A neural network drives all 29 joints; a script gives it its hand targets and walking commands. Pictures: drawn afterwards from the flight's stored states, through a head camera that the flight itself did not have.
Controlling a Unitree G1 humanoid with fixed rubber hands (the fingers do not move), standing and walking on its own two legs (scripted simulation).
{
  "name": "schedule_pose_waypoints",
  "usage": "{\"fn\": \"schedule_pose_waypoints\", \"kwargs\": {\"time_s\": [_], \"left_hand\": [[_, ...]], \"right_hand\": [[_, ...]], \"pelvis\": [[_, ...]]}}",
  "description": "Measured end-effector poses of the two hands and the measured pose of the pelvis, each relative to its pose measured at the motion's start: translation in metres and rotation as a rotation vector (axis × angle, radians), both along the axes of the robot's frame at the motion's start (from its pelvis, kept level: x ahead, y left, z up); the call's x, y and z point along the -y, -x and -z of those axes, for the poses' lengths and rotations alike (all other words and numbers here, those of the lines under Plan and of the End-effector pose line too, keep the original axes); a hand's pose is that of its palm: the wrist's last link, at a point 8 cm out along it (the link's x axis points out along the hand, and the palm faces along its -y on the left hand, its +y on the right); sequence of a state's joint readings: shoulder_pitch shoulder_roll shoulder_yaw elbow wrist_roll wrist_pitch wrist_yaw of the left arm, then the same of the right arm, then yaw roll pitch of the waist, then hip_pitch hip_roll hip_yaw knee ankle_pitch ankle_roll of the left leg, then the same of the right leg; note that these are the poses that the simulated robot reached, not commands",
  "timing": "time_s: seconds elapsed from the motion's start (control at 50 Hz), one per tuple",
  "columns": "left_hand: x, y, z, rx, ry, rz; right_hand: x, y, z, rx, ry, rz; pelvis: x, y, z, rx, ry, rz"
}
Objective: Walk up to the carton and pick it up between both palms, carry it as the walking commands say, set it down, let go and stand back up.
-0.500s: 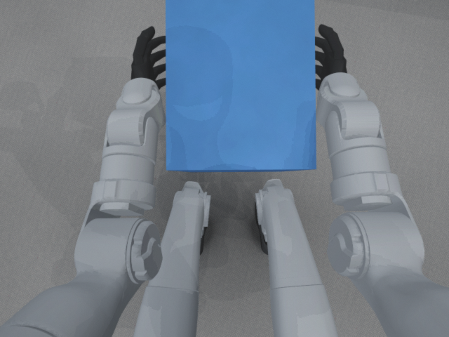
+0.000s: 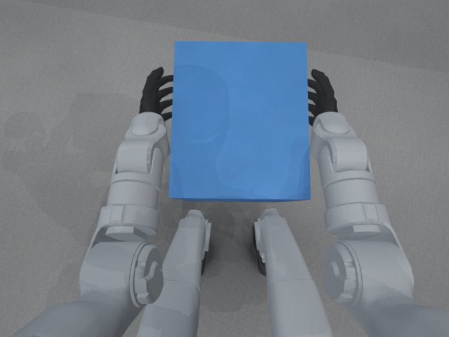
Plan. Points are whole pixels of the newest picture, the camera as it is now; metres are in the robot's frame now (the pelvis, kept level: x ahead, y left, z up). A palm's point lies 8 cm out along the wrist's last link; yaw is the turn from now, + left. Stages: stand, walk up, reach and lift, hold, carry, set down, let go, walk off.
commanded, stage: reach and lift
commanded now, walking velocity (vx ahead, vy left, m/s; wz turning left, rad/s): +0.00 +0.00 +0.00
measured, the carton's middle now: (236, 138) +0.42 -0.01 -0.10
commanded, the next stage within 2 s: none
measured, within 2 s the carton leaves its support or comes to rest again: neither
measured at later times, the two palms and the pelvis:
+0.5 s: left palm (135, 105) +0.42 +0.13 +0.05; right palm (346, 106) +0.42 -0.15 +0.04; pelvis +0.02 +0.00 +0.05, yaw +0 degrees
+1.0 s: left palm (102, 79) +0.41 +0.14 +0.13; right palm (378, 81) +0.41 -0.15 +0.13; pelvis +0.11 -0.01 +0.09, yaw +0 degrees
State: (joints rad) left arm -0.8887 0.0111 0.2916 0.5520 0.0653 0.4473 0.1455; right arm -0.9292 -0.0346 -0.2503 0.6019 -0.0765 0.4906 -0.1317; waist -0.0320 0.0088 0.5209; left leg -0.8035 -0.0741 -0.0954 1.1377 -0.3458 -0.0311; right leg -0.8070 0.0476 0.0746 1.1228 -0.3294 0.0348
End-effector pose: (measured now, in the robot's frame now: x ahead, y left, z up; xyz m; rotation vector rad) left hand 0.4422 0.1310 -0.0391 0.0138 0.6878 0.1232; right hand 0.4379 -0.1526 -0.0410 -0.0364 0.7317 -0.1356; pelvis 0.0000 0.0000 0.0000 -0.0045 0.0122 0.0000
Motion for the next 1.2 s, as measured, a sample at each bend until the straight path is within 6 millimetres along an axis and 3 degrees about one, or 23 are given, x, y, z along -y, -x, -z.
{"fn": "schedule_pose_waypoints", "kwargs": {"time_s": [0.44,0.6,0.76,1.0,1.2], "left_hand": [[-0.001,0.018,-0.073,0.007,0.002,-0.01],[0.0,0.024,-0.11,-0.018,0.025,-0.014],[0.001,0.022,-0.146,0.004,0.024,-0.001],[-0.005,0.031,-0.171,0.004,0.012,-0.005],[-0.01,0.037,-0.172,-0.019,0.014,-0.016]], "right_hand": [[-0.001,0.017,-0.071,0.009,-0.014,0.003],[0.0,0.025,-0.111,-0.015,-0.015,0.017],[0.001,0.026,-0.145,0.008,-0.009,0.016],[-0.004,0.031,-0.169,0.006,0.009,-0.015],[-0.009,0.035,-0.172,-0.017,0.007,-0.019]], "pelvis": [[0.001,-0.014,-0.049,0.07,-0.002,-0.003],[0.004,-0.043,-0.064,0.0,-0.007,0.005],[0.005,-0.071,-0.076,0.061,-0.006,0.005],[0.008,-0.105,-0.091,0.147,-0.005,0.006],[0.008,-0.111,-0.094,0.182,-0.004,0.0]]}}
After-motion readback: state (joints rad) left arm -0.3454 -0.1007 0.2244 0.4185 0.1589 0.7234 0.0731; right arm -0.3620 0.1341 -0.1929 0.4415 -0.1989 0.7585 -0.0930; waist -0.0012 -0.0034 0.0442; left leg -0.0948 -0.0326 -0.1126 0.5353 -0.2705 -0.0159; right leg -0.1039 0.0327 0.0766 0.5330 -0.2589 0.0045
